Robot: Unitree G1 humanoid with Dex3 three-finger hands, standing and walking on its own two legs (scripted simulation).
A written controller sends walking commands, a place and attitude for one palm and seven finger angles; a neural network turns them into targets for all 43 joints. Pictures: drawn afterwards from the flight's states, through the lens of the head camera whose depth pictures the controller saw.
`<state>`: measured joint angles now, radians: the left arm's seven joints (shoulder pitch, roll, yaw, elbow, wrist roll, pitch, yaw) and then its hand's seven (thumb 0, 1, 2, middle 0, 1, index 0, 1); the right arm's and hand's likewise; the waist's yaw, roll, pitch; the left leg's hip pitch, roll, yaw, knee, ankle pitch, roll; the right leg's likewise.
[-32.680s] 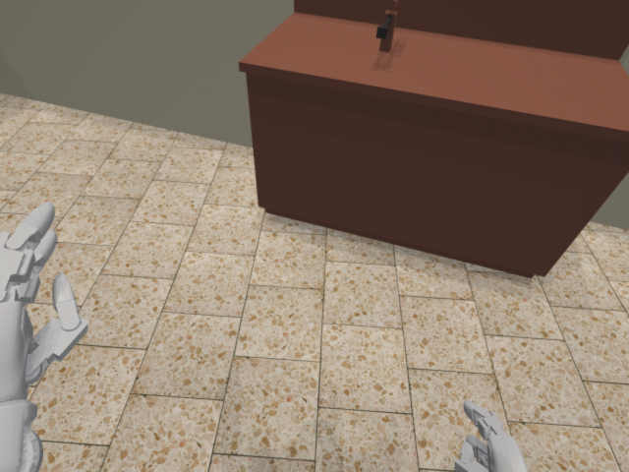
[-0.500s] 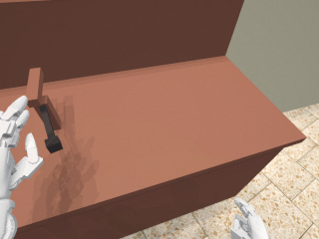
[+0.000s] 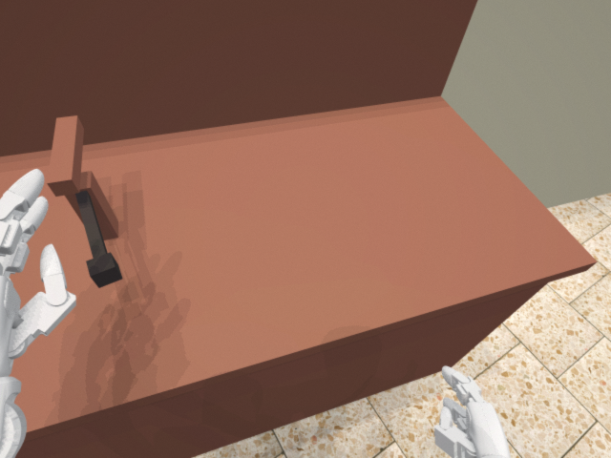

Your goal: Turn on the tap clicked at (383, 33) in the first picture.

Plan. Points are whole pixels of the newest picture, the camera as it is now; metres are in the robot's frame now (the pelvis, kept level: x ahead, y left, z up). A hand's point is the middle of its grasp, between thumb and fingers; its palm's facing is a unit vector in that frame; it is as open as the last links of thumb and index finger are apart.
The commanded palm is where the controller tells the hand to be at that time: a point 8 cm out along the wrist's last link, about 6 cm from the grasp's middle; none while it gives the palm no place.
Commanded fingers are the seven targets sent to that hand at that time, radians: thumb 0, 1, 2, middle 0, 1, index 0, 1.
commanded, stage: shuffle to correct the standing spot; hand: left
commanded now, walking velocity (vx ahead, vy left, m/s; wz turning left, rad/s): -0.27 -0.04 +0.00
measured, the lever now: (104, 270) +0.30 +0.28 +0.07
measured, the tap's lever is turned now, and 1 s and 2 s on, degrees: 12 12 12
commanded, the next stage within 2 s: come to a stop and stand still in 0.30 s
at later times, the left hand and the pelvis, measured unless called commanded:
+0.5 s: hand (48, 372) +0.15 +0.22 +0.17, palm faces +0.37 -0.83 -0.42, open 7.4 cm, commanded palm +0.09 +0.27 +0.17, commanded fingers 0.00 0.90 0.90 -0.20 -0.30 -0.20 -0.30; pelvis -0.06 -0.01 -0.01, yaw +1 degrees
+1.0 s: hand (20, 430) +0.12 +0.24 +0.14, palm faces +0.45 -0.84 -0.31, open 7.4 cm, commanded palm +0.05 +0.27 +0.17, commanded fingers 0.00 0.90 0.90 -0.20 -0.30 -0.20 -0.30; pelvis -0.09 -0.01 -0.02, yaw +3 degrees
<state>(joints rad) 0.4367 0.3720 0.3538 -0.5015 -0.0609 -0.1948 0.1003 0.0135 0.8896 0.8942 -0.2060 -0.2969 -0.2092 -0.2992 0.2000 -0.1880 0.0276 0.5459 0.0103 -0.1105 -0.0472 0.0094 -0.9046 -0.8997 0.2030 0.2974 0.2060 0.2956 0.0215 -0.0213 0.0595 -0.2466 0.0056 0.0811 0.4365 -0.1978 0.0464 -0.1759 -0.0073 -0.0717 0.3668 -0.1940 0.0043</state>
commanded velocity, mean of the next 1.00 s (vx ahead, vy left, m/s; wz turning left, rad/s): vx -0.09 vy -0.03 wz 0.00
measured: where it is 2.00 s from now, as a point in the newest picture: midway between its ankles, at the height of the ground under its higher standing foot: outside the picture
